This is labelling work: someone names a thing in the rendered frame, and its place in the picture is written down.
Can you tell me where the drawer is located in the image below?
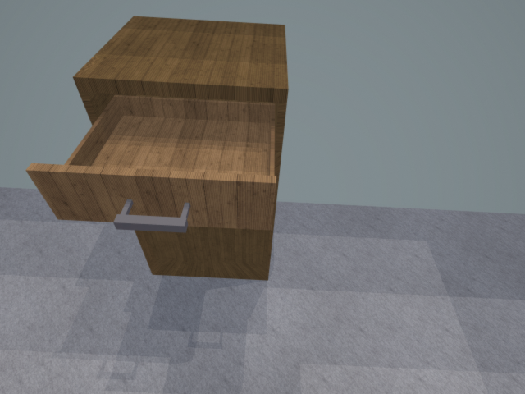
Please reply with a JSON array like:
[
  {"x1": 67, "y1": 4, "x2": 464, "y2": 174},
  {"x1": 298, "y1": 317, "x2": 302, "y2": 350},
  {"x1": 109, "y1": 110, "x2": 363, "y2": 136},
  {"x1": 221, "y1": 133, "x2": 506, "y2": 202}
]
[{"x1": 26, "y1": 95, "x2": 276, "y2": 231}]

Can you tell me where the cabinet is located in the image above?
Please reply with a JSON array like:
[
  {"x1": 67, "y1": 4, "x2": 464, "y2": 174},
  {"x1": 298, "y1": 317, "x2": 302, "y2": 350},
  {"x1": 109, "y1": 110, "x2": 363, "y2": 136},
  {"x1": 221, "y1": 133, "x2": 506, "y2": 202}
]
[{"x1": 73, "y1": 16, "x2": 289, "y2": 281}]

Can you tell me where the handle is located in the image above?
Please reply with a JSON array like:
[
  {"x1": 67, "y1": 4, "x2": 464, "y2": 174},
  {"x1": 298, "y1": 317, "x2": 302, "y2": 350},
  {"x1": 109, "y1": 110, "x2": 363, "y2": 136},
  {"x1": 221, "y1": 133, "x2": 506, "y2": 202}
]
[{"x1": 113, "y1": 199, "x2": 190, "y2": 233}]

